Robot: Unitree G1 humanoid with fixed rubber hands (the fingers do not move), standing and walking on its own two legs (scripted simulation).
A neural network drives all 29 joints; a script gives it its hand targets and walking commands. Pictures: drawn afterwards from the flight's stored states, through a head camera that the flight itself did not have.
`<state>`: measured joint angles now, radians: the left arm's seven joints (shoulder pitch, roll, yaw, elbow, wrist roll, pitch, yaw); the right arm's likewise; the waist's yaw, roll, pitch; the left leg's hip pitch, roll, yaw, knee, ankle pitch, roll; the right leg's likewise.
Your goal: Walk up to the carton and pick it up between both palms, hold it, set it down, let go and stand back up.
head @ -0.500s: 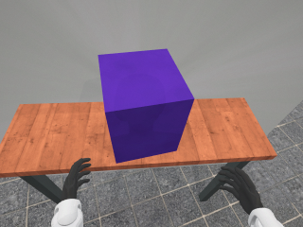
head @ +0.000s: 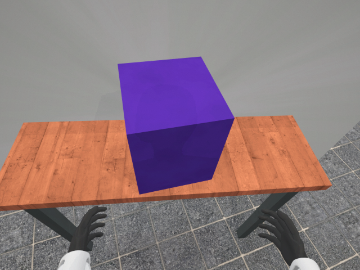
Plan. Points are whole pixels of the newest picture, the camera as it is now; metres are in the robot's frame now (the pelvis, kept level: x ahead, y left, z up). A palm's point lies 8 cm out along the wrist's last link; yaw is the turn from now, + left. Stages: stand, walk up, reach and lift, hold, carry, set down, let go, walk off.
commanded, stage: set down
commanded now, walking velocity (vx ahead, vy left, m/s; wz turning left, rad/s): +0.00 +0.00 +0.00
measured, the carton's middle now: (169, 127) +0.43 +0.05 +0.06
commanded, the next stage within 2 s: let go in 0.54 s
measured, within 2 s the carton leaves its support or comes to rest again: neither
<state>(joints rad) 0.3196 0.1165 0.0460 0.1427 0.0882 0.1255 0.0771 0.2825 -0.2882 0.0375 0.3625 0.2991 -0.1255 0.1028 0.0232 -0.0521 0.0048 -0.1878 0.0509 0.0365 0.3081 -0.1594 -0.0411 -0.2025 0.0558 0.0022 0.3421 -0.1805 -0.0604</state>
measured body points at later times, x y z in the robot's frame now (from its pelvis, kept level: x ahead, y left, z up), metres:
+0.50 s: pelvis +0.01 +0.00 +0.00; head +0.05 +0.02 +0.45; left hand +0.17 +0.24 -0.08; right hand +0.18 -0.22 -0.07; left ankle +0.00 +0.15 -0.75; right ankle +0.00 -0.08 -0.75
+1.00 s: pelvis +0.02 +0.01 +0.00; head +0.05 +0.03 +0.45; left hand +0.18 +0.25 -0.09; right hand +0.19 -0.21 -0.08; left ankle +0.00 +0.15 -0.75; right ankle +0.00 -0.08 -0.75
